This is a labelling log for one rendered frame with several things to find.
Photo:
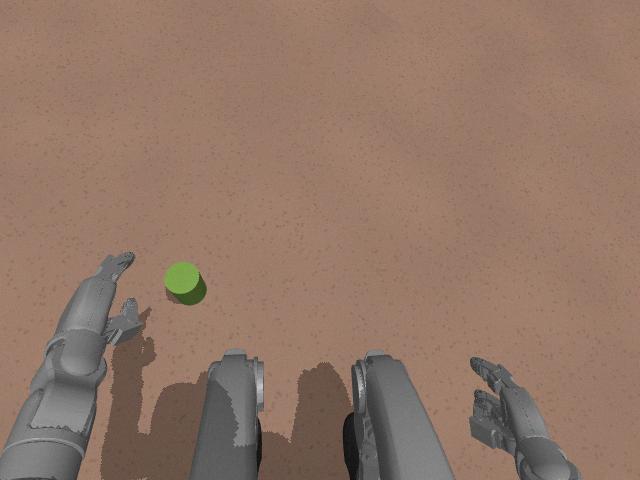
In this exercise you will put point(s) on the right robot foot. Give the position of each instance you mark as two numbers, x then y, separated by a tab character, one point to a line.
351	454

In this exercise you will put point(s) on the right robot arm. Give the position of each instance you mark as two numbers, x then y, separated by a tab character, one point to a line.
542	459

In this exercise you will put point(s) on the left robot arm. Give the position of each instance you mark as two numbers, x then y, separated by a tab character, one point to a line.
50	436

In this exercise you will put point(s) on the right robot hand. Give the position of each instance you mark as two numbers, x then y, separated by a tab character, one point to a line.
510	420

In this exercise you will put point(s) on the can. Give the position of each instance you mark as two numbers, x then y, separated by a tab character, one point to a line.
185	282

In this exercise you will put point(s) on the left robot hand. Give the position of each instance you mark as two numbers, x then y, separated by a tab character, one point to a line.
89	306

